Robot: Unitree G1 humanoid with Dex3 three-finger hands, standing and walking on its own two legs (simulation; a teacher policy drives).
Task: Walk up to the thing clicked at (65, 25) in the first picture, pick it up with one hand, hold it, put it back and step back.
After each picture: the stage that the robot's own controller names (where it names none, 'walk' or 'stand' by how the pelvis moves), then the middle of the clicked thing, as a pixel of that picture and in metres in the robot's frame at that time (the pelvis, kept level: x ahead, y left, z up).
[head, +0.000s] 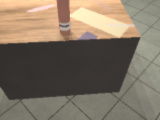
stand; (63, 13) +0.85 +0.13 +0.01
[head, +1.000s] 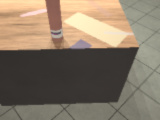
walk; (55, 19) +0.76 +0.19 +0.02
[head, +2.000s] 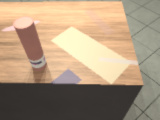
stand; (32, 46) +0.51 +0.25 +0.02
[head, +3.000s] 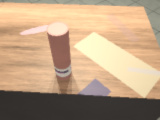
walk; (61, 54) +0.46 +0.11 +0.04
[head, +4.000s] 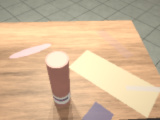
stand; (60, 82) +0.36 +0.10 +0.01
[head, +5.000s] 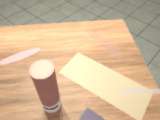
stand; (48, 91) +0.33 +0.13 +0.01
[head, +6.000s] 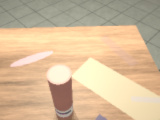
stand; (62, 95) +0.32 +0.09 +0.00
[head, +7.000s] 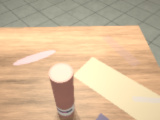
stand; (63, 94) +0.32 +0.08 +0.00
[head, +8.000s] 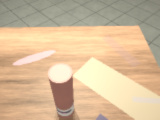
stand; (63, 94) +0.32 +0.09 +0.00
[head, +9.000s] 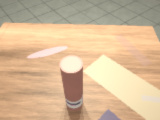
rise first; (73, 86) +0.35 +0.07 +0.00
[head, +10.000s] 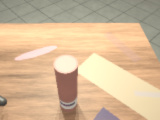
go down; (67, 87) +0.35 +0.06 +0.02
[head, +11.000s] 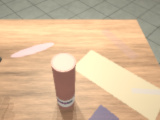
go down; (64, 85) +0.35 +0.06 +0.01
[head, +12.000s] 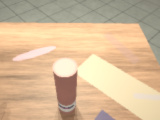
go down; (66, 89) +0.34 +0.06 +0.01
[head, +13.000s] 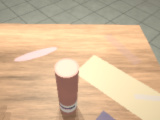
go down; (67, 90) +0.34 +0.06 +0.01
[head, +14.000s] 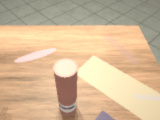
go down; (66, 90) +0.34 +0.06 +0.01
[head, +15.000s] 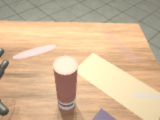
go down; (66, 87) +0.34 +0.06 +0.01
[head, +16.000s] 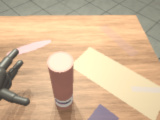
close in; (62, 84) +0.34 +0.07 +0.02
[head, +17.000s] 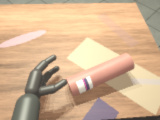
close; (100, 73) +0.40 -0.07 -0.03
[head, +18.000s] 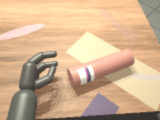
close; (101, 67) +0.42 -0.08 -0.02
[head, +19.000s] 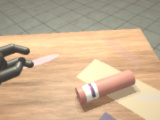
rise first; (105, 86) +0.42 -0.08 -0.05
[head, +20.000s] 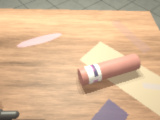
go down; (108, 69) +0.45 -0.09 -0.04
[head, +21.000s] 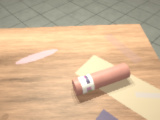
close in; (101, 78) +0.45 -0.07 -0.07
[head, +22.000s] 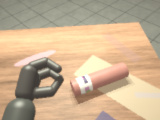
crouch; (99, 78) +0.44 -0.06 -0.07
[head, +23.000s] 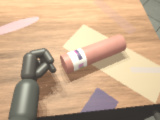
lower; (93, 53) +0.47 -0.07 -0.02
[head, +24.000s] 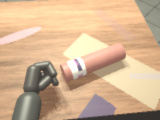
lower; (93, 61) +0.45 -0.06 -0.02
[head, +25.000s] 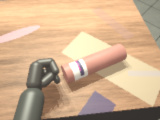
lower; (94, 62) +0.44 -0.07 -0.02
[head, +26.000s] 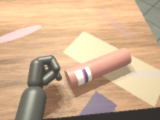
lower; (98, 67) +0.42 -0.08 -0.02
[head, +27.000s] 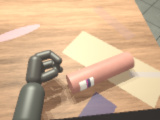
lower; (100, 71) +0.40 -0.09 -0.02
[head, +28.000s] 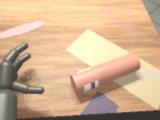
withdraw; (105, 72) +0.40 -0.09 -0.02
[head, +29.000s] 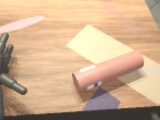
withdraw; (108, 70) +0.39 -0.10 -0.01
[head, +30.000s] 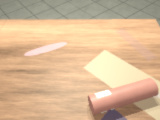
sink last; (122, 95) +0.35 -0.11 -0.04
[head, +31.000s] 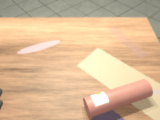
stand; (117, 97) +0.34 -0.11 -0.05
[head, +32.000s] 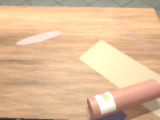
stand; (124, 98) +0.32 -0.12 -0.03
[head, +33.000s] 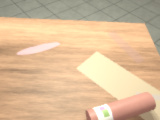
stand; (120, 110) +0.30 -0.12 -0.07
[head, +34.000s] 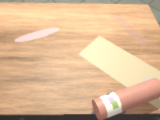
stand; (128, 97) +0.32 -0.15 -0.04
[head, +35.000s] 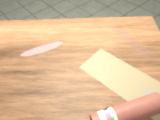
withdraw; (127, 113) +0.28 -0.12 -0.05
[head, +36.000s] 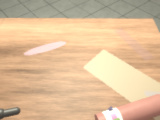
rise; (131, 113) +0.29 -0.14 -0.07
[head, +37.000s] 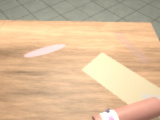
stand; (127, 115) +0.29 -0.13 -0.08
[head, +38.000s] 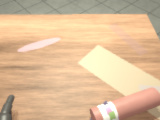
withdraw; (125, 107) +0.30 -0.13 -0.06
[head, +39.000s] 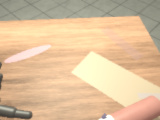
sink last; (126, 119) +0.26 -0.12 -0.04
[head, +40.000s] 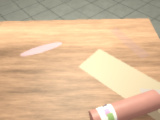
stand; (125, 109) +0.30 -0.11 -0.05
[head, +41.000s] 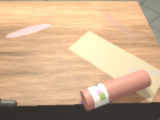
rise; (115, 88) +0.35 -0.10 -0.03
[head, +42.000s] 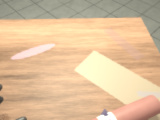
rise; (125, 116) +0.28 -0.13 -0.07
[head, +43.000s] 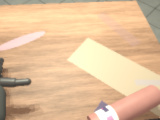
withdraw; (125, 109) +0.27 -0.13 -0.04
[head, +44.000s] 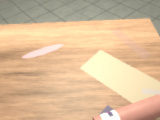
sink last; (130, 115) +0.28 -0.12 -0.05
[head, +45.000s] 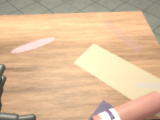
rise; (128, 113) +0.27 -0.13 -0.05
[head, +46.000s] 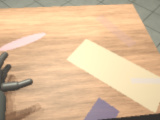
withdraw; out of the picture +0.22 -0.15 -0.29
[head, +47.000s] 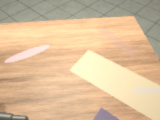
sink last; out of the picture +0.21 -0.11 -0.71
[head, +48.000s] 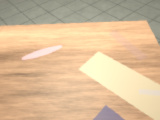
stand; out of the picture +0.22 -0.10 -0.72
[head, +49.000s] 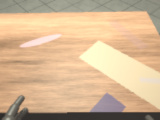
stand; out of the picture +0.25 -0.12 -0.69
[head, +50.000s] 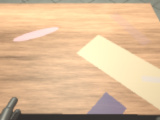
stand; out of the picture +0.24 -0.11 -0.67
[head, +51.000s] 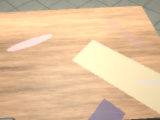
rise; out of the picture +0.21 -0.11 -0.68
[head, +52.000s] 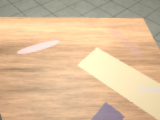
stand; out of the picture +0.22 -0.12 -0.72
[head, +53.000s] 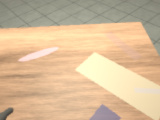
stand; out of the picture +0.22 -0.10 -0.72
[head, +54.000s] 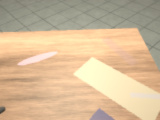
stand; out of the picture +0.22 -0.09 -0.74
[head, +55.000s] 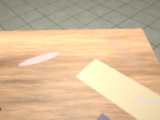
stand; out of the picture +0.20 -0.10 -0.75
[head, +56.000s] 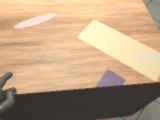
walk; out of the picture +0.34 -0.17 -0.73
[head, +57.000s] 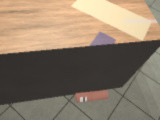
walk; (91, 96) +0.53 -0.12 -0.71
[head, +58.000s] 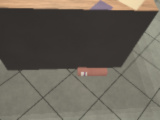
walk; (92, 71) +0.75 -0.13 -0.71
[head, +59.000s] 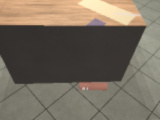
stand; (93, 86) +0.80 -0.11 -0.73
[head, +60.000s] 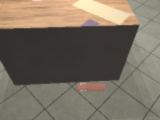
stand; (91, 87) +0.80 -0.08 -0.75
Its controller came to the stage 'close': yes
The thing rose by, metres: 0.00
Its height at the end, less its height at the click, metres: -0.75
